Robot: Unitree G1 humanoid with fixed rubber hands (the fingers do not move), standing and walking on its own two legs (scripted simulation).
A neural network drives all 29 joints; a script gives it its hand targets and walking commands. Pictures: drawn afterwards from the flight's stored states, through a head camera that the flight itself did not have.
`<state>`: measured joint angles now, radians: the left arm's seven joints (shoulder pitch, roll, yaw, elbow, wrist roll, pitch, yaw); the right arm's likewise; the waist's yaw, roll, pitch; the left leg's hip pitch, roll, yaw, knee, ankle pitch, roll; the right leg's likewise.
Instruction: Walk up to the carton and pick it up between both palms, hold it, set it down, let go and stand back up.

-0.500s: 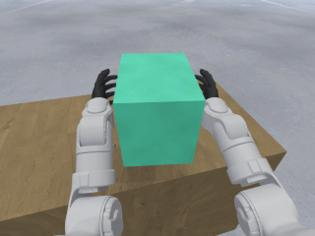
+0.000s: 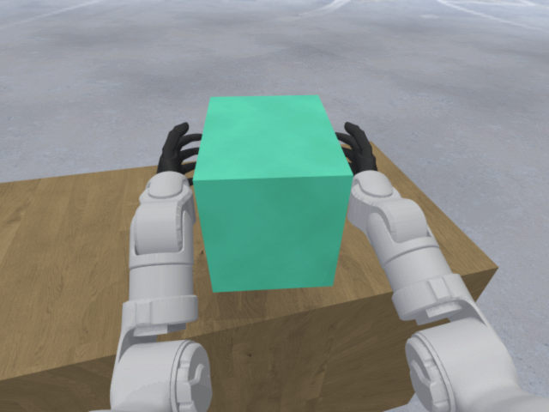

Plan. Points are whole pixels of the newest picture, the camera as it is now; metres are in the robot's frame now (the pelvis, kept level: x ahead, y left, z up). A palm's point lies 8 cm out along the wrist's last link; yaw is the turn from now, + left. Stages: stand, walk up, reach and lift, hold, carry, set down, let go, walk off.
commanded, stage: hold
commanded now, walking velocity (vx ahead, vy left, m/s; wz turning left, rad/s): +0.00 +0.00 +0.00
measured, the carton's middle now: (268, 187) +0.38 +0.02 +0.19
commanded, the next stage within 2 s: none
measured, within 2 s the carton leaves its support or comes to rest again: neither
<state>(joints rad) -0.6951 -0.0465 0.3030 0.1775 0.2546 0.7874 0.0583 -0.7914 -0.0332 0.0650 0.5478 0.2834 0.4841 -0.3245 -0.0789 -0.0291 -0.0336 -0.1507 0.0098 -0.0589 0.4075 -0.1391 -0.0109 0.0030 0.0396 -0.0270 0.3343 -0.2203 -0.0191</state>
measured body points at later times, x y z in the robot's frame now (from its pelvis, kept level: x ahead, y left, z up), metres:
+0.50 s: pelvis +0.01 +0.00 +0.00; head -0.05 +0.03 +0.45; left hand +0.39 +0.14 +0.21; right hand +0.39 -0.12 +0.21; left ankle +0.06 +0.12 -0.74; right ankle -0.02 -0.11 -0.74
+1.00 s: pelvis +0.00 +0.00 +0.00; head -0.06 +0.02 +0.44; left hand +0.38 +0.14 +0.22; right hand +0.38 -0.12 +0.22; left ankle +0.06 +0.12 -0.74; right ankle -0.01 -0.11 -0.74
